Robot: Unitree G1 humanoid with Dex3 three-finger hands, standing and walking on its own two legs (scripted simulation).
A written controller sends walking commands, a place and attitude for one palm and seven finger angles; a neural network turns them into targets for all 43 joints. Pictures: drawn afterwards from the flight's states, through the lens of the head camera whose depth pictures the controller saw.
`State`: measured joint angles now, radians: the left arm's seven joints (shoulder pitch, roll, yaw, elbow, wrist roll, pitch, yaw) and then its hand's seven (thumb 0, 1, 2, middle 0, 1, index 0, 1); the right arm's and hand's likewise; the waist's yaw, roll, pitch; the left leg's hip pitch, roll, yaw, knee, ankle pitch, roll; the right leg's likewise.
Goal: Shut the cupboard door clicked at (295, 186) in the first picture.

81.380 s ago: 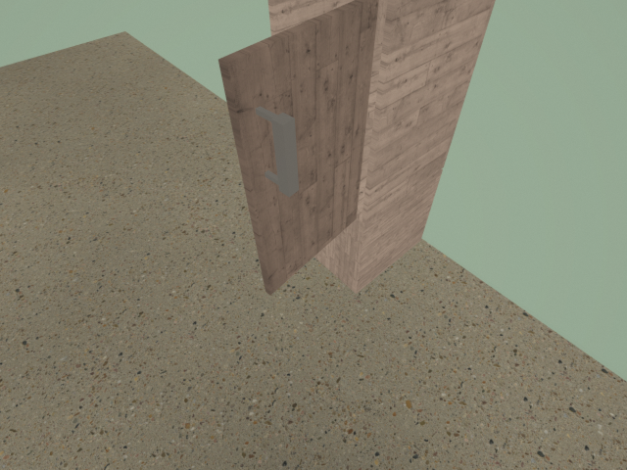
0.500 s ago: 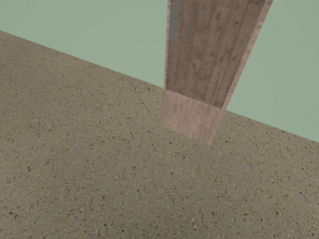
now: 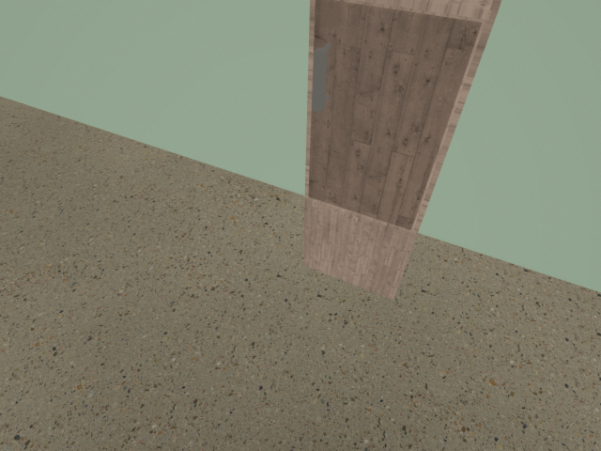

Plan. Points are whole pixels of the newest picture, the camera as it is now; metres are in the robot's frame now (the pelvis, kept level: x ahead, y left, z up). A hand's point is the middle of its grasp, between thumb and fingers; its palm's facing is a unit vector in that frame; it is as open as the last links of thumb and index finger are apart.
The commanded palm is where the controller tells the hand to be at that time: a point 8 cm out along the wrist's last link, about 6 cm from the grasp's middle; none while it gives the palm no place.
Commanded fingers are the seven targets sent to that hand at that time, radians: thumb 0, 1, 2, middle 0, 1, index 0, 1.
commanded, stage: let the arm hang, fingers relaxed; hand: left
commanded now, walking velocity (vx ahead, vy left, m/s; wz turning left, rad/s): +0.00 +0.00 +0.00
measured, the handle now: (323, 77) +0.92 +0.00 +0.08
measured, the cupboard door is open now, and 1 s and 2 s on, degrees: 0 0 0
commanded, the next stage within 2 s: look to check the result in 0.20 s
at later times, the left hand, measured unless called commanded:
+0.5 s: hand out of the picture -0.04 +0.17 -0.18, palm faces +0.03 -0.99 -0.17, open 7.4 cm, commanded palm none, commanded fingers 0.00 0.90 0.90 -0.20 -0.30 -0.20 -0.30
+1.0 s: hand out of the picture -0.02 +0.17 -0.18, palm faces +0.02 -0.99 -0.17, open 7.4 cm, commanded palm none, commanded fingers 0.00 0.90 0.90 -0.20 -0.30 -0.20 -0.30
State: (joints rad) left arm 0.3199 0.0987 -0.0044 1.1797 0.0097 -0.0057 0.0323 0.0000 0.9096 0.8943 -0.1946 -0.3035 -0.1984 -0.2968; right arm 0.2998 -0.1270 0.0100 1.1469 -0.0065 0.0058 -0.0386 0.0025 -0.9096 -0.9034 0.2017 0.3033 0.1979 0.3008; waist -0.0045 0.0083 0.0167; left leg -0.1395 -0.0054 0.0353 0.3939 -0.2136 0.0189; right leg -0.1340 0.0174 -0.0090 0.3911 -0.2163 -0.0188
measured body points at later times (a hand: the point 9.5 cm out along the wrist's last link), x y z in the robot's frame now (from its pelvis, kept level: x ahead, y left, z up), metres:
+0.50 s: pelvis -0.01 +0.01 +0.00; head +0.00 +0.01 +0.45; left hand -0.04 +0.22 -0.16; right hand -0.06 -0.19 -0.16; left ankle +0.00 +0.11 -0.74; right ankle +0.00 -0.11 -0.74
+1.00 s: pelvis +0.00 +0.02 +0.00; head +0.00 +0.02 +0.45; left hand -0.02 +0.23 -0.16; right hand -0.02 -0.19 -0.16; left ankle +0.00 +0.11 -0.74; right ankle +0.00 -0.11 -0.74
